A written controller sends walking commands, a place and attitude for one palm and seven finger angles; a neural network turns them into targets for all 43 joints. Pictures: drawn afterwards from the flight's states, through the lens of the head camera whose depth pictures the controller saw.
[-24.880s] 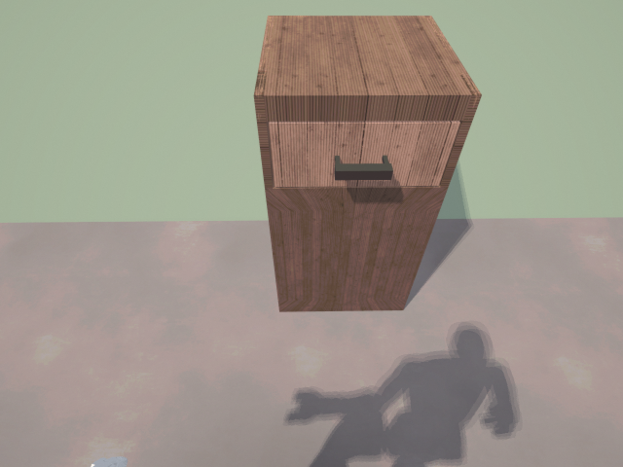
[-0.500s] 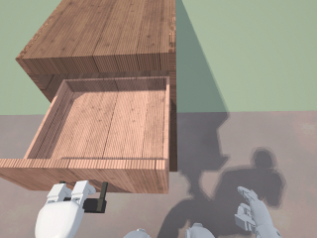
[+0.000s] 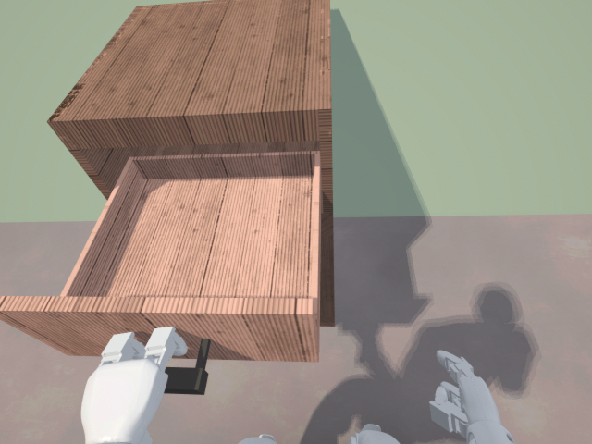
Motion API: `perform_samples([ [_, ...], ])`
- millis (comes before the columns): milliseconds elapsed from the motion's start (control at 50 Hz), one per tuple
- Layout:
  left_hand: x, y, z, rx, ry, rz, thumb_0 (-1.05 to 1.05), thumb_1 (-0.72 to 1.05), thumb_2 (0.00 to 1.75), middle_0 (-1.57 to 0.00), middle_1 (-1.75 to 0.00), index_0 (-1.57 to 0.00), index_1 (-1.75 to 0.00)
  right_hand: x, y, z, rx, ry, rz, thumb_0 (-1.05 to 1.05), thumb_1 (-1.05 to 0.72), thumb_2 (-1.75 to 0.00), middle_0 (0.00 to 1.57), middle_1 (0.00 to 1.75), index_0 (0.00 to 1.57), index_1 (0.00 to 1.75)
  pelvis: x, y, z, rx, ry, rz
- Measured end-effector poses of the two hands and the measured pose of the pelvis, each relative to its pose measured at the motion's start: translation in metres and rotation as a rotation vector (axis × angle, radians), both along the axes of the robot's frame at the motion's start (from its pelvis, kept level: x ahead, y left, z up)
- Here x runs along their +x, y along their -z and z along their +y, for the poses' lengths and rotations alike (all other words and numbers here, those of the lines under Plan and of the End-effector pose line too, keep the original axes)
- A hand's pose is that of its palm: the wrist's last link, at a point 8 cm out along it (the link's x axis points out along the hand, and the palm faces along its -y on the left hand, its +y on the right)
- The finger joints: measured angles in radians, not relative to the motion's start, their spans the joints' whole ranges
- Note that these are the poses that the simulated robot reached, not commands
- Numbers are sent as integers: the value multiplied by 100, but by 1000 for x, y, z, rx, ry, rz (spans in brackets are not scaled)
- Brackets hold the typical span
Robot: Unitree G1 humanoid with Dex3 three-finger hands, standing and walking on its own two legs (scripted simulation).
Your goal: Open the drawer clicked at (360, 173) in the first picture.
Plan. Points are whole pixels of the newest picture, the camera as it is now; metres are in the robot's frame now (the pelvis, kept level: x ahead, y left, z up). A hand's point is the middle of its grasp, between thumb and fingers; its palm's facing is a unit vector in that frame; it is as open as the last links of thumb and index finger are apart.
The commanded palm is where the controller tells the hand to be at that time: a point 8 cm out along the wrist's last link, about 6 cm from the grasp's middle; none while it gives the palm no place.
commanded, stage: lift the hand off the handle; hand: left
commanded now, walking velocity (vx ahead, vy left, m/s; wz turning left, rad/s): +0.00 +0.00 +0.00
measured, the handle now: (161, 362) +0.22 +0.21 -0.01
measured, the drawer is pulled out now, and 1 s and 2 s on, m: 0.30 0.30 0.30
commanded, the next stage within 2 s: draw the hand back to the body in 1.06 s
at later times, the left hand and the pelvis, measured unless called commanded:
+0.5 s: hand (120, 382) +0.18 +0.22 +0.05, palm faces -0.01 -0.14 -0.99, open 12.9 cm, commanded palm +0.16 +0.22 +0.13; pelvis +0.02 +0.02 +0.02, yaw -1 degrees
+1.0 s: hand (92, 329) +0.21 +0.22 +0.14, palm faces +0.13 -0.18 -0.98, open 13.8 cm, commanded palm +0.15 +0.22 +0.20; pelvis +0.04 +0.03 +0.04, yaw -2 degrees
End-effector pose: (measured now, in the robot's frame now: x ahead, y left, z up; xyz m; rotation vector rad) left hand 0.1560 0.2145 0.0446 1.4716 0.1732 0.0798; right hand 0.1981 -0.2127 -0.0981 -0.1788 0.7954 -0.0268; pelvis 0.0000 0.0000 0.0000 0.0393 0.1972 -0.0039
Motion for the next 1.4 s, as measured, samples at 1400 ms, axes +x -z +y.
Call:
perform_samples([
  [1400,22,-155,24,-45,31,-161,0,-49,30,-32,-120,-32,-121,44,-71,41,80,-106,-85,1,-91,-90,20,30,20,30,35,-48,28,-46,34,-177],
])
